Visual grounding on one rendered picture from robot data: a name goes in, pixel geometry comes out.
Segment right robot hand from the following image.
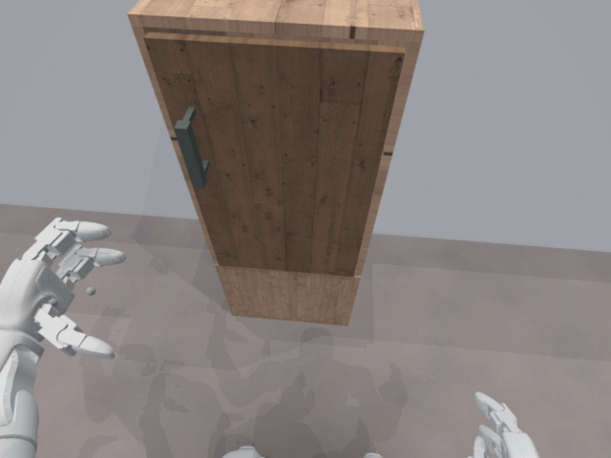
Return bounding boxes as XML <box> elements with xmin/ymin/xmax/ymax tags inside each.
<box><xmin>468</xmin><ymin>392</ymin><xmax>539</xmax><ymax>458</ymax></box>

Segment cupboard door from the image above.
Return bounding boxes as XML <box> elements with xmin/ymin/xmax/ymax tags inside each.
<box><xmin>143</xmin><ymin>31</ymin><xmax>405</xmax><ymax>277</ymax></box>

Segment left robot forearm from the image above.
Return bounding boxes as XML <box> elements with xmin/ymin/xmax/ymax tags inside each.
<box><xmin>0</xmin><ymin>328</ymin><xmax>44</xmax><ymax>458</ymax></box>

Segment left robot hand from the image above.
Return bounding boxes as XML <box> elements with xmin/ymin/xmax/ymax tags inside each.
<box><xmin>0</xmin><ymin>218</ymin><xmax>126</xmax><ymax>359</ymax></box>

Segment handle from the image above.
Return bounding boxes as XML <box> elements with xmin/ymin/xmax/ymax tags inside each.
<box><xmin>174</xmin><ymin>107</ymin><xmax>210</xmax><ymax>189</ymax></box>

